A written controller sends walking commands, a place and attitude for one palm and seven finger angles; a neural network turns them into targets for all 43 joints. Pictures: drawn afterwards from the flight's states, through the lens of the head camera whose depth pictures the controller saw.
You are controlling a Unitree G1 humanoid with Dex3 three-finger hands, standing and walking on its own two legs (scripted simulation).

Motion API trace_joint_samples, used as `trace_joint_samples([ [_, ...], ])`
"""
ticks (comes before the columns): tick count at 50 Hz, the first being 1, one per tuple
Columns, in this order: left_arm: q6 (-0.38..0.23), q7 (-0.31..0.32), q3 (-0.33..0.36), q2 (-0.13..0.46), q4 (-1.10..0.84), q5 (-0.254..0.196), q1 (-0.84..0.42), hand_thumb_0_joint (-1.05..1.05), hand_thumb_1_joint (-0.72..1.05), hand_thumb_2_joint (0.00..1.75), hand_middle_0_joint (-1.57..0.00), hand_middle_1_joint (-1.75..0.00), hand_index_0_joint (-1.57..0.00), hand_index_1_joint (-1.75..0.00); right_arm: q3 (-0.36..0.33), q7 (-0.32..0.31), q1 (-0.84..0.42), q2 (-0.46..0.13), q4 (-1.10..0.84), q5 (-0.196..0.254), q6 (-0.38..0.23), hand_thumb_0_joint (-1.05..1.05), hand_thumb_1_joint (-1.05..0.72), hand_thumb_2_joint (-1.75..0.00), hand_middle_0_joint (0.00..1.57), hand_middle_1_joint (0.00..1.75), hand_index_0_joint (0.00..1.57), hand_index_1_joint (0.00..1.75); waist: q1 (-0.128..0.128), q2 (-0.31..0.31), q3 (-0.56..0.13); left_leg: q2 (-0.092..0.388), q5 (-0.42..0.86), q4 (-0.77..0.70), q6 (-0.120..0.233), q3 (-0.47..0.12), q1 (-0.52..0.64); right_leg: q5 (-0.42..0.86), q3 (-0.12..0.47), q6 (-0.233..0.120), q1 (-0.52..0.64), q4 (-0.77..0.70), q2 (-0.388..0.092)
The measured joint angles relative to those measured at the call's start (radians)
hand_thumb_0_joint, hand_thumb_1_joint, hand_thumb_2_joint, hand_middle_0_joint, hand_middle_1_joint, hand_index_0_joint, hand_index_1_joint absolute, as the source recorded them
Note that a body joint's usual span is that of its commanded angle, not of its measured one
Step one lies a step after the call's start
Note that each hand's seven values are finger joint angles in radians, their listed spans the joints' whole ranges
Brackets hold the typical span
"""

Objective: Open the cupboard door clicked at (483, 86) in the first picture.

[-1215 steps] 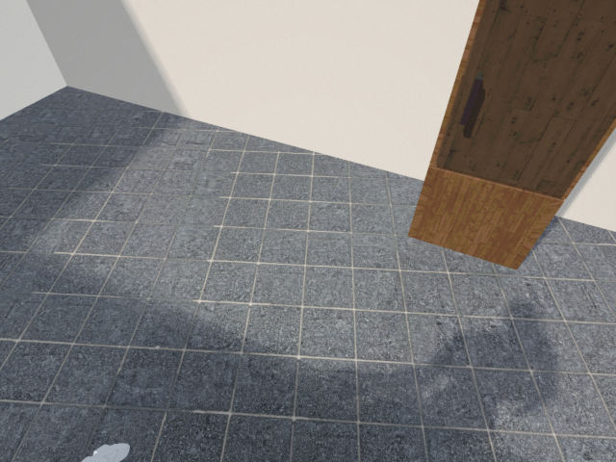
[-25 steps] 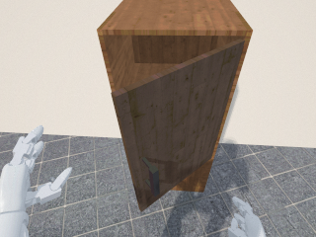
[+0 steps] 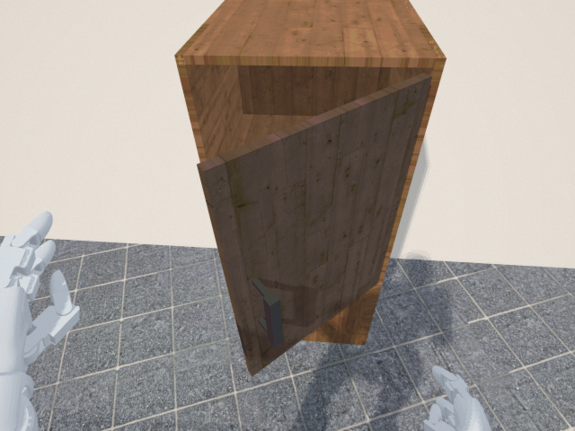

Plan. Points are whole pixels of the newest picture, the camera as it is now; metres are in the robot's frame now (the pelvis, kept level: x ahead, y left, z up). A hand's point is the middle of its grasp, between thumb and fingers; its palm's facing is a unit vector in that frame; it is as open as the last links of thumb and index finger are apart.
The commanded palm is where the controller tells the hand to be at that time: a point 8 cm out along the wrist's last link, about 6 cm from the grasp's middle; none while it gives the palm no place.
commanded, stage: draw the hand back to the body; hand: left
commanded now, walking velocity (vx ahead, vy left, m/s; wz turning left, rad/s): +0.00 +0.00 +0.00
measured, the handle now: (267, 313) +0.33 +0.09 -0.07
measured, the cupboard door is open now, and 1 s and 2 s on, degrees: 42 42 42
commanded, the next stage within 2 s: step back with the hand held close in 0.02 s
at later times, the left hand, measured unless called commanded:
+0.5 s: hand (70, 318) +0.18 +0.26 +0.15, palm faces +0.33 -0.79 -0.51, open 7.4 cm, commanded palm +0.12 +0.31 +0.17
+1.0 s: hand out of the picture +0.07 +0.29 +0.16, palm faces +0.51 -0.71 -0.49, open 7.4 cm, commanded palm +0.01 +0.33 +0.17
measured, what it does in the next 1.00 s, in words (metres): shifts its weight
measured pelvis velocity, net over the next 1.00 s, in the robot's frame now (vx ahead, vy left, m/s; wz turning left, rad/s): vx -0.10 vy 0.01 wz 0.09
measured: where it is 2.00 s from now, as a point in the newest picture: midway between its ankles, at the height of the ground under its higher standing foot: outside the picture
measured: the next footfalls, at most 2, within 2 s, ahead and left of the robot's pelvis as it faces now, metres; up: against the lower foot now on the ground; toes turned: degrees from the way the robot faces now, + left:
right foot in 1.46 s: -0.34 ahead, -0.12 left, -0.01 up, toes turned +0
right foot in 1.78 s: -0.23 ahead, -0.08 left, +0.00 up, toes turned -7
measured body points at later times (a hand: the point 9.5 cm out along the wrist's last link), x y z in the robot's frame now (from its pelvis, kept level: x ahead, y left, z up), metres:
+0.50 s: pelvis -0.03 +0.01 +0.00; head -0.01 +0.00 +0.45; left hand +0.15 +0.30 +0.18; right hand +0.15 -0.24 -0.09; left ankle -0.01 +0.11 -0.74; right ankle -0.01 -0.11 -0.74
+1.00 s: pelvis -0.10 +0.01 -0.02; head -0.09 +0.03 +0.43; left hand +0.04 +0.33 +0.19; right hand +0.08 -0.21 -0.10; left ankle -0.01 +0.11 -0.74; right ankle -0.01 -0.10 -0.74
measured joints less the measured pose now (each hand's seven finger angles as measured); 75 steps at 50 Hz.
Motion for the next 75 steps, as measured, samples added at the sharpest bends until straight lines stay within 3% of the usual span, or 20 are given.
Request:
trace_joint_samples([
  [8,-0.030,-0.002,0.013,0.004,0.019,-0.005,-0.019,0.02,0.89,0.90,-0.21,-0.30,-0.21,-0.31,-0.005,0.000,-0.015,0.003,0.011,0.001,-0.012,0.01,-0.91,-0.89,0.20,0.30,0.20,0.30,-0.006,0.012,0.009,0.008,0.015,-0.018,-0.007,0.000,0.012,0.014,0.000,-0.007,0.011,-0.018,0.009],
  [16,-0.078,-0.007,0.061,0.029,0.015,0.010,0.017,0.02,0.89,0.90,-0.21,-0.30,-0.21,-0.31,-0.014,0.010,-0.044,-0.014,-0.033,-0.002,0.051,0.01,-0.90,-0.89,0.20,0.30,0.21,0.30,-0.048,0.009,0.011,0.020,0.024,0.012,-0.006,-0.004,-0.097,0.049,-0.004,-0.007,-0.077,-0.033,0.020],
  [24,-0.085,-0.006,0.061,0.078,-0.080,0.005,0.097,0.02,0.89,0.90,-0.22,-0.30,-0.21,-0.31,-0.045,-0.001,-0.050,-0.017,-0.063,0.007,0.104,0.01,-0.91,-0.89,0.20,0.30,0.20,0.30,-0.065,-0.020,0.027,-0.001,0.042,0.022,0.010,0.018,-0.147,0.051,0.018,0.010,-0.151,0.018,-0.003],
  [29,-0.096,0.008,0.094,0.105,-0.093,0.004,0.093,0.02,0.89,0.90,-0.22,-0.31,-0.21,-0.31,-0.042,-0.003,-0.051,-0.003,-0.076,0.011,0.114,0.01,-0.91,-0.89,0.20,0.30,0.20,0.30,-0.069,-0.040,0.025,-0.006,0.052,0.043,0.019,0.025,-0.176,0.063,0.024,0.016,-0.182,0.040,-0.009],
  [37,-0.118,0.017,0.097,0.084,-0.096,0.028,0.088,0.02,0.89,0.90,-0.22,-0.30,-0.21,-0.31,-0.024,0.003,-0.035,0.005,-0.098,0.008,0.091,0.01,-0.91,-0.89,0.20,0.30,0.21,0.30,-0.065,-0.051,0.025,-0.011,0.065,0.100,0.036,0.019,-0.242,0.081,0.020,0.025,-0.237,0.082,-0.015],
  [46,-0.157,0.019,0.124,0.088,-0.129,0.059,0.050,0.02,0.89,0.90,-0.22,-0.31,-0.21,-0.31,-0.020,0.007,0.014,0.015,-0.083,-0.003,0.046,0.01,-0.90,-0.89,0.20,0.30,0.21,0.30,-0.078,-0.064,0.046,-0.022,0.049,0.191,0.049,-0.020,-0.325,0.056,0.082,0.022,-0.288,0.174,0.037],
  [53,-0.186,0.032,0.140,0.070,-0.156,0.038,0.074,0.02,0.89,0.90,-0.22,-0.30,-0.21,-0.31,-0.033,0.023,-0.011,0.007,-0.042,-0.006,0.034,0.01,-0.90,-0.89,0.20,0.30,0.21,0.30,-0.052,-0.058,0.042,-0.024,-0.072,0.252,0.021,-0.019,-0.375,0.079,0.087,0.019,-0.316,0.172,0.036],
  [57,-0.180,0.038,0.109,0.075,-0.146,0.031,0.043,0.02,0.89,0.90,-0.21,-0.30,-0.21,-0.31,-0.036,0.017,-0.037,0.004,-0.029,-0.001,0.042,0.01,-0.90,-0.89,0.20,0.30,0.21,0.30,-0.058,-0.068,0.049,-0.030,0.013,0.209,0.030,-0.012,-0.379,0.091,0.094,0.032,-0.330,0.160,0.029],
  [59,-0.174,0.033,0.110,0.085,-0.134,0.038,0.020,0.02,0.89,0.90,-0.22,-0.30,-0.21,-0.31,-0.037,0.008,-0.046,0.005,-0.040,-0.002,0.036,0.01,-0.90,-0.89,0.20,0.30,0.21,0.30,-0.071,-0.054,0.060,-0.014,0.085,0.187,0.059,-0.011,-0.387,-0.009,0.103,0.039,-0.361,0.259,0.056],
  [62,-0.165,0.025,0.130,0.119,-0.135,0.045,-0.005,0.02,0.89,0.90,-0.22,-0.31,-0.21,-0.31,-0.048,0.009,-0.043,0.031,-0.039,-0.012,0.014,0.01,-0.90,-0.89,0.20,0.30,0.21,0.30,-0.091,-0.032,0.058,0.016,0.199,0.135,0.071,-0.027,-0.401,-0.136,0.102,0.037,-0.378,0.581,0.114],
  [65,-0.166,0.034,0.168,0.142,-0.167,0.025,0.026,0.02,0.89,0.90,-0.22,-0.31,-0.21,-0.31,-0.044,0.033,-0.044,0.060,-0.019,-0.012,0.003,0.01,-0.90,-0.89,0.20,0.30,0.21,0.30,-0.068,-0.047,0.017,0.039,0.229,0.077,0.059,-0.010,-0.421,-0.219,0.082,0.025,-0.308,0.696,0.120],
  [68,-0.165,0.044,0.180,0.131,-0.190,0.000,0.064,0.02,0.89,0.90,-0.22,-0.30,-0.21,-0.31,-0.032,0.044,-0.056,0.075,-0.012,-0.015,-0.011,0.01,-0.90,-0.89,0.20,0.30,0.21,0.30,-0.040,-0.058,-0.029,0.056,0.290,0.004,0.046,0.020,-0.447,-0.284,0.050,0.009,-0.174,0.552,0.091],
  [72,-0.177,0.043,0.163,0.113,-0.184,-0.020,0.048,0.02,0.89,0.90,-0.21,-0.30,-0.21,-0.31,-0.015,0.054,-0.109,0.083,-0.017,-0.028,-0.030,0.01,-0.90,-0.89,0.20,0.30,0.21,0.30,-0.004,-0.084,-0.039,0.070,0.371,-0.074,0.019,0.080,-0.497,-0.282,0.052,-0.033,-0.007,0.154,0.054],
  [73,-0.186,0.043,0.168,0.123,-0.188,-0.019,0.040,0.02,0.89,0.90,-0.21,-0.30,-0.20,-0.31,-0.009,0.056,-0.131,0.087,-0.023,-0.028,-0.031,0.01,-0.90,-0.89,0.20,0.30,0.21,0.30,0.012,-0.114,-0.031,0.064,0.356,-0.044,0.002,0.105,-0.529,-0.242,0.093,-0.047,0.011,0.061,0.026],
  [75,-0.204,0.032,0.122,0.096,-0.164,-0.004,-0.002,0.02,0.89,0.90,-0.21,-0.30,-0.20,-0.31,-0.006,0.049,-0.159,0.070,0.003,-0.024,-0.022,0.01,-0.90,-0.89,0.20,0.30,0.21,0.30,0.014,-0.076,0.008,0.075,0.191,0.081,-0.017,0.055,-0.566,-0.255,0.115,-0.014,0.011,0.069,0.051],
])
